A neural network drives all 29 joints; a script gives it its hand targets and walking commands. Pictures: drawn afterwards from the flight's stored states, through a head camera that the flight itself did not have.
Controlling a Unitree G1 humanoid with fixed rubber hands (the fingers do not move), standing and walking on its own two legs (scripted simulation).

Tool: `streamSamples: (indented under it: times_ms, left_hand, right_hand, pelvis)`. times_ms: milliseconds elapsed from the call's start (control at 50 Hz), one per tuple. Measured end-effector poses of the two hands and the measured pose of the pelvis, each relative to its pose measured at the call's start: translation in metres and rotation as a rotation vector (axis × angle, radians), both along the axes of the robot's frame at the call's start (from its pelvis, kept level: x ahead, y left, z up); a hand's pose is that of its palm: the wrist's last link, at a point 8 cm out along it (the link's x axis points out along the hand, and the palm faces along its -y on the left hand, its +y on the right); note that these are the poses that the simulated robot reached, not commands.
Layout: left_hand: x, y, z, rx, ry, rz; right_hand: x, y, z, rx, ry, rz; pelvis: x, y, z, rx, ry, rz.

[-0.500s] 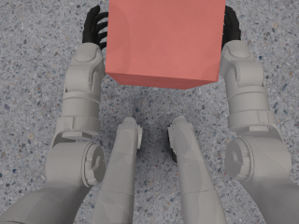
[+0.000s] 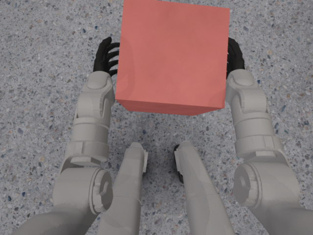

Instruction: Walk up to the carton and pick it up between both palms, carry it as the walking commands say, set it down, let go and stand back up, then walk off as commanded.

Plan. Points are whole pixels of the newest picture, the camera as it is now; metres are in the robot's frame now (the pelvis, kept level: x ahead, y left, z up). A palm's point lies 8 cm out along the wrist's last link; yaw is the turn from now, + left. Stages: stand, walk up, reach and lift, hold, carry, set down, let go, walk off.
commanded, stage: reach and lift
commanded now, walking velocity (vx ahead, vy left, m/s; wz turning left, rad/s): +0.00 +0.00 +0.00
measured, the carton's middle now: (167, 71) +0.47 -0.01 -0.10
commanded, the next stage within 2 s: none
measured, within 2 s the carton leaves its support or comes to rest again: neither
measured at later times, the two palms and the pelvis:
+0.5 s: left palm (82, 58) +0.43 +0.14 +0.06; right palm (258, 54) +0.44 -0.16 +0.06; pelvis +0.07 +0.00 +0.06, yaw +0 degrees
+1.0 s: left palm (68, 43) +0.42 +0.13 +0.13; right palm (287, 48) +0.41 -0.17 +0.12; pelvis +0.13 +0.00 +0.10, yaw -1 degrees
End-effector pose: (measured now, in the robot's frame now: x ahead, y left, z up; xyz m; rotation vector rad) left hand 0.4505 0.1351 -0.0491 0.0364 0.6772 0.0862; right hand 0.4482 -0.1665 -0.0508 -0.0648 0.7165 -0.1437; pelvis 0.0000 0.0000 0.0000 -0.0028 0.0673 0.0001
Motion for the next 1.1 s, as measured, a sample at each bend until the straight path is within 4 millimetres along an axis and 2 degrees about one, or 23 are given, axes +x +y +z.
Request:
streamSamples:
  times_ms: [240, 320, 400, 580, 660, 840, 960, 1100]
  left_hand:
    - [-0.010, 0.006, 0.041, -0.013, 0.014, 0.015]
    - [-0.015, 0.006, 0.058, -0.014, 0.032, 0.014]
    - [-0.018, 0.006, 0.081, -0.033, 0.036, 0.026]
    - [-0.013, 0.007, 0.128, -0.061, 0.013, 0.035]
    - [-0.013, 0.008, 0.140, -0.051, 0.011, 0.028]
    - [-0.022, 0.003, 0.153, -0.038, 0.024, 0.018]
    - [-0.026, 0.000, 0.169, -0.032, 0.009, 0.005]
    - [-0.033, 0.000, 0.186, -0.047, -0.016, 0.009]
  right_hand:
    - [-0.009, 0.006, 0.040, -0.009, 0.014, 0.017]
    - [-0.014, 0.006, 0.056, 0.008, 0.032, 0.008]
    - [-0.017, 0.005, 0.081, 0.017, 0.036, -0.005]
    - [-0.009, 0.006, 0.134, 0.002, 0.014, 0.004]
    - [-0.011, 0.007, 0.143, 0.019, 0.011, -0.005]
    - [-0.024, 0.002, 0.151, 0.039, 0.023, -0.023]
    - [-0.031, -0.001, 0.166, 0.046, 0.009, -0.036]
    - [-0.039, -0.001, 0.185, 0.031, -0.016, -0.032]
  pelvis:
    - [0.013, -0.003, 0.029, 0.005, -0.001, -0.002]
    - [0.028, -0.003, 0.037, 0.002, 0.053, 0.003]
    - [0.048, -0.004, 0.048, 0.005, 0.087, 0.002]
    - [0.087, -0.005, 0.074, 0.005, 0.014, -0.001]
    - [0.101, -0.004, 0.084, 0.000, -0.015, 0.006]
    - [0.124, 0.000, 0.098, 0.001, -0.060, 0.001]
    - [0.130, 0.000, 0.102, 0.003, -0.103, -0.008]
    - [0.129, -0.003, 0.103, 0.003, -0.153, -0.012]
